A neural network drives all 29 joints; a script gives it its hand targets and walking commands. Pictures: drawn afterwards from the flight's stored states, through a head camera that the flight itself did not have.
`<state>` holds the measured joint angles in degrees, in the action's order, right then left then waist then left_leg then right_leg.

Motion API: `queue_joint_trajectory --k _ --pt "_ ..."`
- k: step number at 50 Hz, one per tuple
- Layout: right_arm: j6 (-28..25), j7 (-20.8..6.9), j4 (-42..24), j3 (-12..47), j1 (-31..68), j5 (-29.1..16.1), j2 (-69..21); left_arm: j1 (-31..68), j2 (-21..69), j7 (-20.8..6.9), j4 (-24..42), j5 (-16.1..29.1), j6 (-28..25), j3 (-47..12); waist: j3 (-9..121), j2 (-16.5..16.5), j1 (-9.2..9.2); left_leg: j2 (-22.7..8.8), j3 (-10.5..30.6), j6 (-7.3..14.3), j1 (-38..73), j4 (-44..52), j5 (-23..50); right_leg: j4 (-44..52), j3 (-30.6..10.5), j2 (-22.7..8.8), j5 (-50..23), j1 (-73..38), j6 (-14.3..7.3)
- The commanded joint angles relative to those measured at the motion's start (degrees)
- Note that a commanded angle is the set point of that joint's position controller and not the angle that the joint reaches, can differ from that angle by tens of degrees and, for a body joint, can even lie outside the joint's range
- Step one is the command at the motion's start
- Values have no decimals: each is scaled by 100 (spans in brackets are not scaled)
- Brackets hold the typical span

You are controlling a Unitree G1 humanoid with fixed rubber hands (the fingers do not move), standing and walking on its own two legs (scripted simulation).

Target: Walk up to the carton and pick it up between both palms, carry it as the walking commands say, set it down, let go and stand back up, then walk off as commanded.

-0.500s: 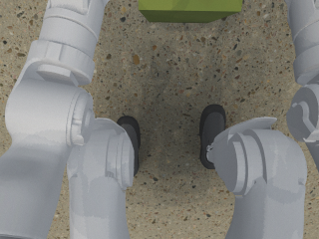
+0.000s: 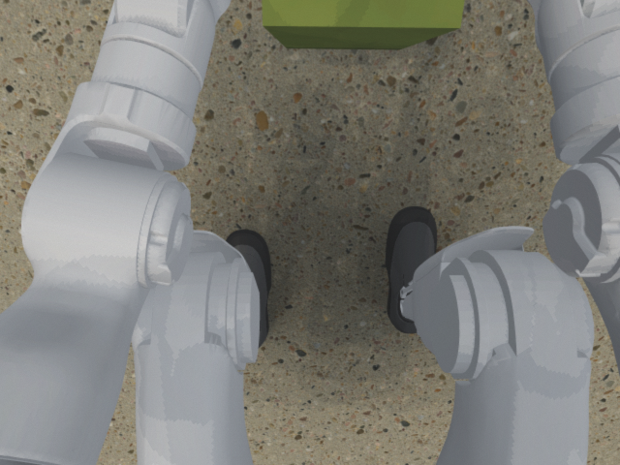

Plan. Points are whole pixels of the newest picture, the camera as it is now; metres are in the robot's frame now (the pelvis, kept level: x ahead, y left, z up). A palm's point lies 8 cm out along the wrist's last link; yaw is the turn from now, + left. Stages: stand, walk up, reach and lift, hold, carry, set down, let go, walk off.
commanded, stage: reach and lift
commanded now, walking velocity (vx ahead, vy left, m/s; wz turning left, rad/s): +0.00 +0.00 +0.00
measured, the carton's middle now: out of the picture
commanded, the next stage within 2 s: none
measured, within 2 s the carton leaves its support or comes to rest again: leaves its support in 1.06 s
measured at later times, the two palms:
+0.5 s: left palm out of the picture +0.57 +0.08 -0.20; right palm out of the picture +0.56 -0.17 -0.20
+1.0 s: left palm out of the picture +0.57 +0.07 -0.20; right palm out of the picture +0.56 -0.18 -0.19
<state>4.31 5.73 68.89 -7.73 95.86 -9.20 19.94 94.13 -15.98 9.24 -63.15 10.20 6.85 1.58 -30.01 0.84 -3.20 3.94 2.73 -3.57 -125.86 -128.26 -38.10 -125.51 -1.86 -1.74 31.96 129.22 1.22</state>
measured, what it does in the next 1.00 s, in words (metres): stands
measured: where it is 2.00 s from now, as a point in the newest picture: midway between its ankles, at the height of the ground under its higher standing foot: (329, 298)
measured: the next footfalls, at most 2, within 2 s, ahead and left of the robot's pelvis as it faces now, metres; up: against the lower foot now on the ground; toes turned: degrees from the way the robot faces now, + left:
none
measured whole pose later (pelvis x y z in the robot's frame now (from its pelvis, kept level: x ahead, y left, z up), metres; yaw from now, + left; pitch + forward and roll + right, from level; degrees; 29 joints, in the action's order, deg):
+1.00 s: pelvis +0.01 +0.00 -0.01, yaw +2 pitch +34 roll -1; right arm 15.3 2.7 58.6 -12.4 90.8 -1.3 16.4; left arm 89.7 -9.9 9.0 -55.6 1.6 13.0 12.2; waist -30.0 3.1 -5.7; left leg 7.2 3.1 -3.5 -124.5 -131.3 -40.4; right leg -129.3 -4.4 0.0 37.0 125.8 4.3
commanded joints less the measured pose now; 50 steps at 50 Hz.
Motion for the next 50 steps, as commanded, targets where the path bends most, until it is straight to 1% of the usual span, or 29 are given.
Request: queue_joint_trajectory --k 1,2,3,4,7,8,9,12,16,18,19,20,21,23,24,26,27,30,32,33,36,38,39,40,41,42,46,49,50 --pt "-179 -26 -520 -16 1822 207 416 2058 104 -116 869 -90 -170 -101 7524 264 -373 284 -698 -97 3008 1150 2403 813 339 478 -2834 -5138 0" --pt "-141 -55 -511 -140 1827 289 287 1939 46 -147 416 -245 -118 69 7259 132 -444 262 -576 -29 3051 1161 2288 753 423 478 -2788 -4946 77" --pt "-226 -29 -981 -71 1855 376 63 2119 -23 -133 1017 -262 -282 173 7878 -132 -339 399 -589 43 3204 999 2599 652 425 550 -2897 -5085 51" --pt "-253 30 -910 -175 1808 540 380 2406 106 -132 1264 -116 -286 169 7898 -212 -622 404 -636 -29 3108 938 2641 750 362 577 -3000 -5400 31" --pt "-311 81 -1416 -327 2308 435 503 2598 106 -65 1302 -242 -203 57 7855 290 -498 353 -543 -30 3825 1115 2798 758 551 634 -2937 -4886 33" --pt "-276 11 -1121 -177 2328 482 271 2569 494 -131 1182 -109 -138 -128 7662 140 -587 383 -512 -68 3729 1075 2745 729 566 614 -2902 -5048 37" --pt "-244 -40 -1182 -162 2190 421 -283 2402 596 -144 1137 -274 -203 -96 7486 237 -334 445 -469 11 3538 1266 2651 722 608 630 -2811 -4578 39" --pt "-169 -122 -850 -396 2214 741 -194 2439 874 -258 956 -523 -100 224 7175 432 -420 480 -548 -124 3294 1101 2483 718 443 679 -2696 -4971 -41" --pt "-48 -817 -1321 162 2615 865 -3219 2895 3364 -903 898 -584 -46 -225 6782 12 -442 581 -440 53 3142 1084 2687 599 519 781 -2781 -4586 -39" --pt "151 -1128 -1255 245 2687 859 -4215 3583 4176 -1180 1334 -568 -20 -439 6842 215 -621 618 -514 3 3296 925 2527 522 505 822 -2684 -4700 -115" --pt "194 -1288 -1320 352 2827 665 -4677 3438 4647 -1302 1381 -781 43 -439 6905 788 -258 590 -589 17 3576 971 2484 494 565 867 -2466 -4359 -118" --pt "264 -1369 -1286 242 2485 804 -4828 3102 5073 -1405 1031 -693 119 -461 6604 338 -557 625 -511 1 3520 873 2681 461 606 855 -2570 -4183 -114" --pt "306 -1452 -1398 391 2727 586 -4917 3407 5252 -1466 1129 -632 173 -529 6654 655 -622 579 -545 6 3303 795 2483 400 537 826 -2579 -4247 -208" --pt "427 -1598 -1627 482 2722 769 -5201 2906 5412 -1650 903 -792 252 -223 6238 259 -607 665 -596 76 2905 898 2424 476 686 823 -2621 -4335 -83" --pt "453 -1648 -1648 415 2705 667 -5431 2684 5795 -1693 922 -973 289 -228 6044 417 -525 735 -614 97 2533 848 2298 438 608 882 -2496 -4159 -112" --pt "588 -1767 -1417 362 2217 787 -5726 3105 5539 -1695 1394 -762 275 -590 6289 527 -560 725 -669 27 2801 854 2413 401 677 869 -2631 -4084 -107" --pt "568 -1727 -1426 429 2264 681 -5519 3055 5819 -1734 1424 -567 290 -682 6552 401 -771 697 -606 50 2728 731 2393 303 620 834 -2648 -4256 -150" --pt "614 -1787 -1610 554 2372 589 -5802 2565 6044 -1760 1185 -800 372 -553 6202 460 -635 752 -554 96 2700 897 2465 320 742 851 -2738 -4059 -87" --pt "576 -1788 -1787 402 2609 470 -5597 2852 6019 -1723 1231 -642 409 -668 6539 694 -852 692 -508 131 3148 794 2518 231 762 795 -2672 -3632 -78" --pt "680 -1800 -1700 570 2510 518 -5628 2414 6233 -1746 1037 -663 472 -505 6199 396 -900 742 -606 109 2697 716 2553 392 660 759 -2690 -4059 -96" --pt "668 -1853 -1776 659 2254 508 -5832 2773 5891 -1771 1230 -640 416 -574 6383 232 -610 749 -628 154 2691 771 2657 322 633 796 -2940 -4266 -74" --pt "750 -1822 -1558 424 2103 570 -5952 3247 5841 -1771 1383 -385 410 -712 6226 274 -999 738 -709 45 1907 826 2266 269 616 809 -3070 -4594 -165" --pt "661 -1839 -1797 617 2282 492 -5904 2860 6122 -1750 1178 -503 414 -662 6253 394 -722 809 -734 113 2258 864 2498 344 619 811 -3060 -4418 -119" --pt "642 -1797 -1931 751 2551 404 -5623 2611 6043 -1752 1038 -558 440 -605 6327 221 -886 741 -633 147 2447 800 2653 317 779 784 -3005 -4311 -21" --pt "727 -1847 -1783 613 2526 323 -6073 3145 5835 -1733 1480 -614 438 -782 6437 518 -629 718 -705 171 2477 796 2514 375 647 789 -3017 -4167 -56" --pt "681 -1827 -1866 640 2296 370 -5810 3145 6053 -1677 1446 -399 451 -887 6964 592 -902 680 -651 73 2732 817 2505 277 662 760 -2955 -4521 -152" --pt "659 -1732 -2302 1025 2935 175 -6031 3546 6144 -1597 1731 -279 336 -886 7576 45 -798 797 -678 213 2610 683 2638 325 588 785 -3303 -4912 -120" --pt "661 -1738 -2768 1164 3423 -36 -6069 3465 6580 -1446 1840 -216 459 -1282 8698 617 -772 851 -674 53 3565 852 3204 266 765 777 -3663 -5175 -120" --pt "762 -1750 -2244 823 3069 214 -5916 3439 6403 -1399 1542 -428 493 -911 8242 608 -835 703 -538 92 3786 933 3072 316 833 744 -3247 -4676 -109"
